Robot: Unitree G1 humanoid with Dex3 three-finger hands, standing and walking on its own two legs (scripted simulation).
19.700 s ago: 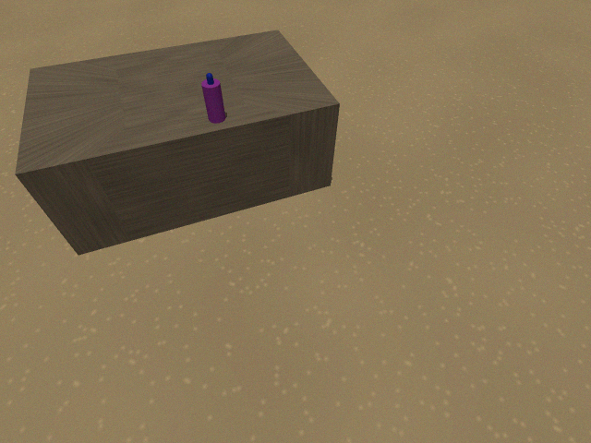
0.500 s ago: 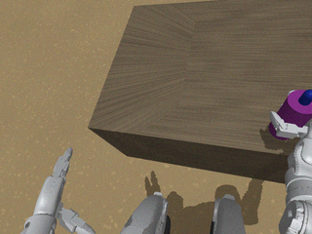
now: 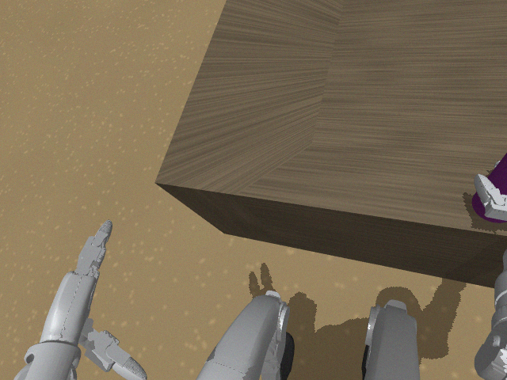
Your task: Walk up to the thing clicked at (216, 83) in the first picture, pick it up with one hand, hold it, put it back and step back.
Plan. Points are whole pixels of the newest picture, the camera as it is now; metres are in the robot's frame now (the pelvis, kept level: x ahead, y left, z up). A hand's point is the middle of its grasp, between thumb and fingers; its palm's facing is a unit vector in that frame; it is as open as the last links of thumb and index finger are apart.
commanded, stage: lower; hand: right
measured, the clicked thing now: out of the picture +0.45 -0.28 -0.06
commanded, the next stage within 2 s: loosen in 0.08 s
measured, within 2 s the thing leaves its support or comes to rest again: neither
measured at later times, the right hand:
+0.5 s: hand out of the picture +0.45 -0.28 -0.07, palm faces +0.40 +0.92 +0.00, open 8.9 cm
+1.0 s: hand out of the picture +0.45 -0.28 -0.06, palm faces +0.39 +0.92 +0.01, open 10.4 cm
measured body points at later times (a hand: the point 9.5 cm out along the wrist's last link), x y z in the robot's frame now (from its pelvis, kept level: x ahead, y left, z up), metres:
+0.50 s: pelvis -0.01 +0.00 -0.01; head +0.16 -0.10 +0.39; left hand +0.18 +0.25 +0.09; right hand +0.42 -0.33 -0.07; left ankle +0.03 +0.14 -0.57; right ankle +0.07 -0.12 -0.57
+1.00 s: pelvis -0.01 +0.00 -0.02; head +0.16 -0.09 +0.39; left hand +0.18 +0.25 +0.09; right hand +0.43 -0.33 -0.06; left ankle +0.03 +0.14 -0.57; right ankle +0.07 -0.12 -0.57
